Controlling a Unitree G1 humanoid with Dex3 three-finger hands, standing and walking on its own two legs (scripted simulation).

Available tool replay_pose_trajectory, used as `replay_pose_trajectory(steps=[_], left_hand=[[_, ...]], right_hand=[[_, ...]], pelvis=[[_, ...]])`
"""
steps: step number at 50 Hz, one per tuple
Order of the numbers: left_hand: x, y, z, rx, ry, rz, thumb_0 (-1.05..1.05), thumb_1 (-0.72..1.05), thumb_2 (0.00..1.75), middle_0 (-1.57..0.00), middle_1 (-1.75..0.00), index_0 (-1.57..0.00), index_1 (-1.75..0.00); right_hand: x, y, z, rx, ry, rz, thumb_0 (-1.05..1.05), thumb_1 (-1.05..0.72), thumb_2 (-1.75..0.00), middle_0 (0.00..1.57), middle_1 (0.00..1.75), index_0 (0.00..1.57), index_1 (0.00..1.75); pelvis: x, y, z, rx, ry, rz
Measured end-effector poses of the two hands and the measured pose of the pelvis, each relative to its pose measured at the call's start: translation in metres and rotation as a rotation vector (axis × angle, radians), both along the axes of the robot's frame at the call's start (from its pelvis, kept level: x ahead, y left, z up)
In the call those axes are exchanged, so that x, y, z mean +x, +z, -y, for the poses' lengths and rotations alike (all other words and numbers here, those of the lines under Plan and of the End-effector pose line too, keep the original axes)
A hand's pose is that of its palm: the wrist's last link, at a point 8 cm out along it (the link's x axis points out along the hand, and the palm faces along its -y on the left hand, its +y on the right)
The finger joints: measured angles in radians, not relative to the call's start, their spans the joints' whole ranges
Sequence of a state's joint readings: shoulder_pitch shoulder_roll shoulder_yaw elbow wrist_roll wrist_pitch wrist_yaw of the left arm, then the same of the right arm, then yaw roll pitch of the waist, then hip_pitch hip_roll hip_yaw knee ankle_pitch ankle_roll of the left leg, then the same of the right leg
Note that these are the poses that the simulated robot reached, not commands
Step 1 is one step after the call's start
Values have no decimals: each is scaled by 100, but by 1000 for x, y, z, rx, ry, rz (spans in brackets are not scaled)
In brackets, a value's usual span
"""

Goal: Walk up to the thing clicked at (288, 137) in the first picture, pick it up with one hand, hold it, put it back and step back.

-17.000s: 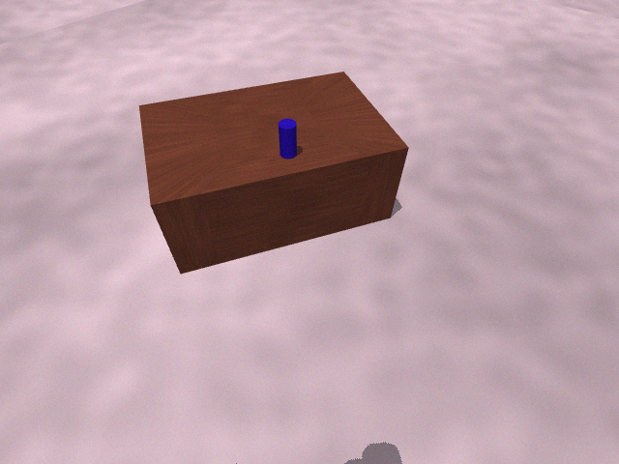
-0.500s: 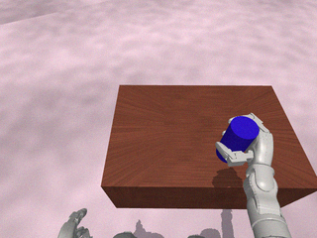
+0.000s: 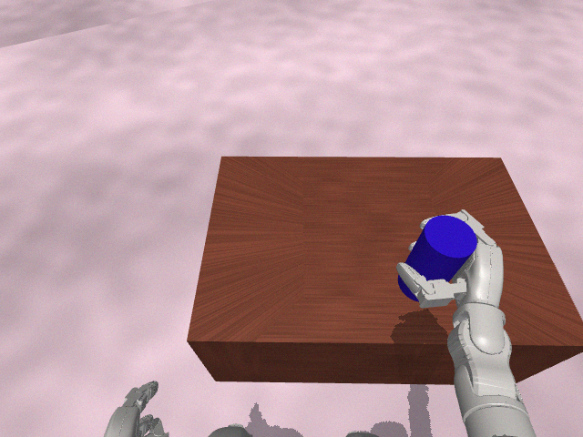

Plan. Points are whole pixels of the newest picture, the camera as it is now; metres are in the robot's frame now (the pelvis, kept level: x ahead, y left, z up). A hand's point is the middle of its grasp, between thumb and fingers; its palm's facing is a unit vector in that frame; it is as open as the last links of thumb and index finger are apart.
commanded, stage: hold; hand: right
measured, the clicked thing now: (432, 261) +0.33 -0.18 +0.05
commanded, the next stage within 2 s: crouch in 0.78 s
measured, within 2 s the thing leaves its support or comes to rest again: neither
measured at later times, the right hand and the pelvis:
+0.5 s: hand (432, 262) +0.33 -0.18 +0.05, palm faces +0.24 +0.97 +0.01, open 9.1 cm; pelvis +0.00 +0.00 +0.00, yaw +0 degrees
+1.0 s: hand (432, 261) +0.33 -0.18 +0.05, palm faces +0.24 +0.97 +0.00, open 9.1 cm; pelvis +0.00 +0.00 +0.00, yaw +0 degrees
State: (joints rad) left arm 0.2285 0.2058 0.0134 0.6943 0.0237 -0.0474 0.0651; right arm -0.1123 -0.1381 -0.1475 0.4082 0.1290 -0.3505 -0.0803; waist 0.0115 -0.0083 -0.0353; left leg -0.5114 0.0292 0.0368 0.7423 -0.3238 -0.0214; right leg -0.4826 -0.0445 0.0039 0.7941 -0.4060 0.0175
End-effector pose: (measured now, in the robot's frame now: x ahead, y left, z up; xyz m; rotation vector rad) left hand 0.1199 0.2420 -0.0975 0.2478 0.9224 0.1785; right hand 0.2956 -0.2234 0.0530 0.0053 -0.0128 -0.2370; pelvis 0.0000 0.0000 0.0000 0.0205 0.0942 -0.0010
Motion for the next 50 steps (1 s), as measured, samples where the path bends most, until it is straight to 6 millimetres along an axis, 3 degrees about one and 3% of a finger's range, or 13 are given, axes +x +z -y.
replay_pose_trajectory(steps=[14,50], left_hand=[[3,-2,7,-17,-12,8,1,89,89,-20,-30,-20,-30],[0,-6,0,-6,-2,-8,1,90,89,-20,-30,-20,-30]], right_hand=[[-1,3,2,-2,-4,14,-1,34,-113,80,114,80,114],[0,-2,1,-8,-6,12,-1,34,-113,80,114,80,114]], pelvis=[[0,-1,1,0,0,-2],[0,-4,-1,-1,-1,-14]])
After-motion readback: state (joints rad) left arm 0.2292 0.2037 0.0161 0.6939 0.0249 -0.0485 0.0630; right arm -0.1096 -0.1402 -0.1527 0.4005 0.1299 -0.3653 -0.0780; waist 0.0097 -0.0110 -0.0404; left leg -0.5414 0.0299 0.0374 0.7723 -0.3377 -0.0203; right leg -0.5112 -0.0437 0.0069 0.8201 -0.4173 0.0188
